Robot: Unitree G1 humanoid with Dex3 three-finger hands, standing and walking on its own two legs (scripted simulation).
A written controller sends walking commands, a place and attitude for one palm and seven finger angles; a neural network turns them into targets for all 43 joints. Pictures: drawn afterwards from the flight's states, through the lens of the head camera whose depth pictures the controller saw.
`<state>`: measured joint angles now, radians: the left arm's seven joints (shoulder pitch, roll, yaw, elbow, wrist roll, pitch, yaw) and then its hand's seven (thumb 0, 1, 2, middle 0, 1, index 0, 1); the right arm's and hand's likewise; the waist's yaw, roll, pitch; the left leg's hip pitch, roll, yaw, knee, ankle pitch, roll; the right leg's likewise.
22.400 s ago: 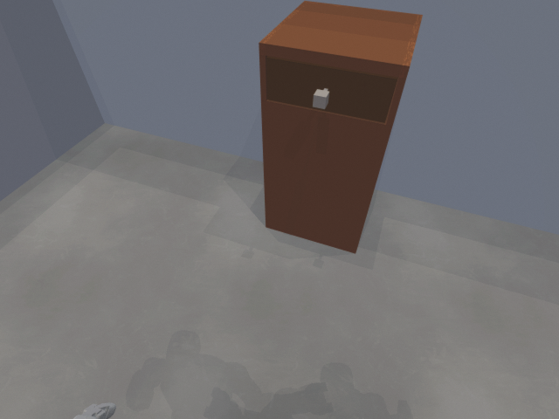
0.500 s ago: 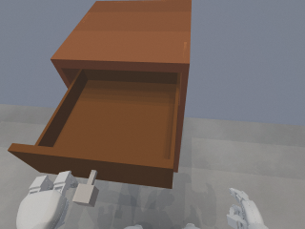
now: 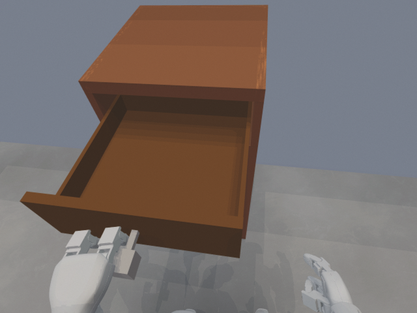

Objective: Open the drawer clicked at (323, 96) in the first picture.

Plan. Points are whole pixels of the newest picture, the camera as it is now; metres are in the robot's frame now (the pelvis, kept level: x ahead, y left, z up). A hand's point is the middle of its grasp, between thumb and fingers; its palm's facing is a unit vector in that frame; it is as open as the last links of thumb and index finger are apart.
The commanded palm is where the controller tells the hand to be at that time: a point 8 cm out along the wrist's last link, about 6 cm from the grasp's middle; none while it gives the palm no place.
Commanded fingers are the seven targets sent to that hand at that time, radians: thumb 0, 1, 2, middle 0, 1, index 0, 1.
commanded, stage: lift the hand off the handle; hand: left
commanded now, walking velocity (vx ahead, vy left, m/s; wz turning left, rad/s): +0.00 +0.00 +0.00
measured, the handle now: (128, 252) +0.21 +0.18 +0.03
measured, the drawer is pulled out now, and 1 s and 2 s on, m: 0.30 0.30 0.30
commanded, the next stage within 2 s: draw the hand back to the body in 1.44 s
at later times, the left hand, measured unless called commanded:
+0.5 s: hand (94, 267) +0.18 +0.22 +0.05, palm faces +0.00 -0.09 -1.00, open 13.3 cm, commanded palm +0.16 +0.21 +0.12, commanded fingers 0.00 -0.50 0.30 -0.30 -1.20 -0.30 -1.20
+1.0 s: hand (75, 239) +0.19 +0.22 +0.13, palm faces +0.11 -0.11 -0.99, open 13.3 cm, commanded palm +0.16 +0.21 +0.19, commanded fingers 0.00 -0.50 0.30 -0.30 -1.20 -0.30 -1.20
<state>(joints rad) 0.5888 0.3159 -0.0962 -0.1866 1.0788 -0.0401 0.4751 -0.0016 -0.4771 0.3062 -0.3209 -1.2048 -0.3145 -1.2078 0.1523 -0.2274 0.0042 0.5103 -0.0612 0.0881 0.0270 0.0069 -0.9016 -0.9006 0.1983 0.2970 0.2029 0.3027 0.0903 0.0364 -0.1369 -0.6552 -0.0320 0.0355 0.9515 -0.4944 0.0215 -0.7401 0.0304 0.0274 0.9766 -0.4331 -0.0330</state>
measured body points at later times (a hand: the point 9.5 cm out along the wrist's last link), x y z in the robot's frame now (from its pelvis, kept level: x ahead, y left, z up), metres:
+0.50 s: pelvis +0.01 -0.01 +0.02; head +0.04 -0.04 +0.46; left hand +0.17 +0.22 +0.10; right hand +0.22 -0.23 -0.08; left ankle -0.01 +0.11 -0.68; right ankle +0.03 -0.10 -0.68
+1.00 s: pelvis +0.02 +0.00 +0.04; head +0.02 -0.04 +0.49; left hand +0.18 +0.22 +0.18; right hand +0.24 -0.20 -0.05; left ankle -0.01 +0.11 -0.68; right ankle +0.03 -0.10 -0.68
